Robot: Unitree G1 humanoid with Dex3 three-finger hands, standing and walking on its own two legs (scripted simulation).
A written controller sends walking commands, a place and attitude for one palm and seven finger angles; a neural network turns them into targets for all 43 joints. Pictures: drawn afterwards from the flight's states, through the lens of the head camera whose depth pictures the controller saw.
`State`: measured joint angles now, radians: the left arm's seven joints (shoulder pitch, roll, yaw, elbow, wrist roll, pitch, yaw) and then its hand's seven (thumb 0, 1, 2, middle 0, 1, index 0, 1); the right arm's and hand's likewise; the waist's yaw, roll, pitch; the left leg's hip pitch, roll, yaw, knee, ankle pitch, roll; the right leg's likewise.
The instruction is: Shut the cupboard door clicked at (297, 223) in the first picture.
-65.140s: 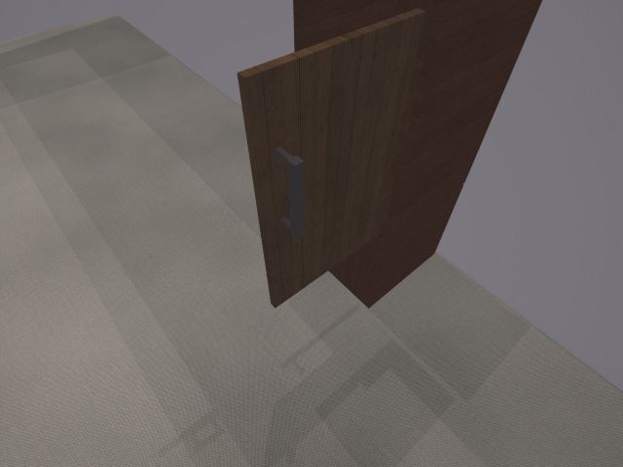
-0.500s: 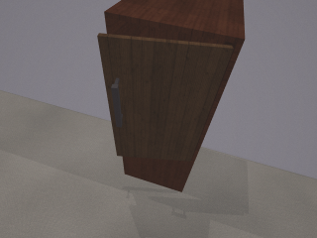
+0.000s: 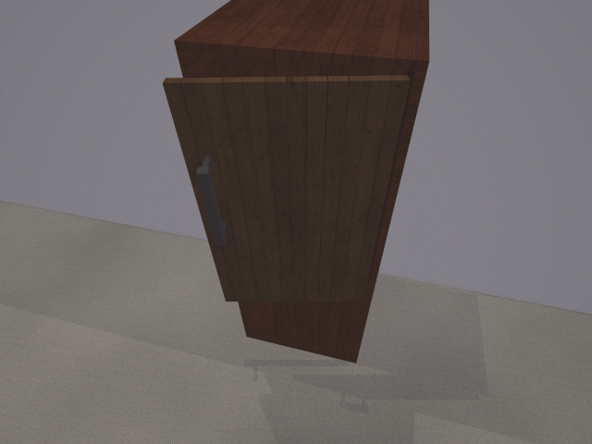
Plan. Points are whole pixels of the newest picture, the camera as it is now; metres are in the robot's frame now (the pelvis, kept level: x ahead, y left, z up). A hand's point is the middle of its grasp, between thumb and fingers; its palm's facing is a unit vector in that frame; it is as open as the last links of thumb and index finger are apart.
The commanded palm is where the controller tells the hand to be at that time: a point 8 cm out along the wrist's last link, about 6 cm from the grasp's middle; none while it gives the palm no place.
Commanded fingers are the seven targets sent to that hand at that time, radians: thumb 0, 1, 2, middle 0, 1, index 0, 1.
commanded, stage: look again from close up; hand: left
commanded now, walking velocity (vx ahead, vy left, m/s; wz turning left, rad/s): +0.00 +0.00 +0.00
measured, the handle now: (214, 203) +0.51 +0.18 +0.03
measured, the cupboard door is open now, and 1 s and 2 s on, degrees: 14 14 14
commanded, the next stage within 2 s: shuffle to correct the standing spot in 1.70 s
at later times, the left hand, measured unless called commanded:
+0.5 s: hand out of the picture -0.05 +0.13 -0.17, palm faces +0.03 -0.99 -0.16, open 7.4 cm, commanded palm none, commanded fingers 0.00 0.90 0.90 -0.20 -0.30 -0.20 -0.30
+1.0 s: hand out of the picture -0.04 +0.14 -0.17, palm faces +0.04 -0.99 -0.14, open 7.4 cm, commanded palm none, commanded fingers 0.00 0.90 0.90 -0.20 -0.30 -0.20 -0.30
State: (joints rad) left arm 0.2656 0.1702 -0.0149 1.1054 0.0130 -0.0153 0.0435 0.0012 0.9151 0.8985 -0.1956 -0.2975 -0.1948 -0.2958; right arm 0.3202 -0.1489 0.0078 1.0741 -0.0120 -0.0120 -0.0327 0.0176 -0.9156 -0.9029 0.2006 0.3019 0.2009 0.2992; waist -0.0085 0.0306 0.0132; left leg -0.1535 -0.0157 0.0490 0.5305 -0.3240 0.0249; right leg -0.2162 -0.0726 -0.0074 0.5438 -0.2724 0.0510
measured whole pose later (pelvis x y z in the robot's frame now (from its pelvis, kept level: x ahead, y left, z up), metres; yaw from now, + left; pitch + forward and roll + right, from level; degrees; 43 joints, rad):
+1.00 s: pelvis -0.03 -0.02 +0.01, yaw +0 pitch -2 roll +0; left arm 0.32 0.12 0.00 1.10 0.01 -0.02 0.03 0.00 0.91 0.90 -0.20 -0.30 -0.19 -0.30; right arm 0.33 -0.10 0.01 1.12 -0.01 -0.02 -0.02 0.01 -0.90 -0.90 0.20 0.30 0.20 0.30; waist 0.01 -0.02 0.03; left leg -0.18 0.01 0.04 0.46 -0.24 0.00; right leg -0.24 -0.04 -0.02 0.45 -0.18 0.02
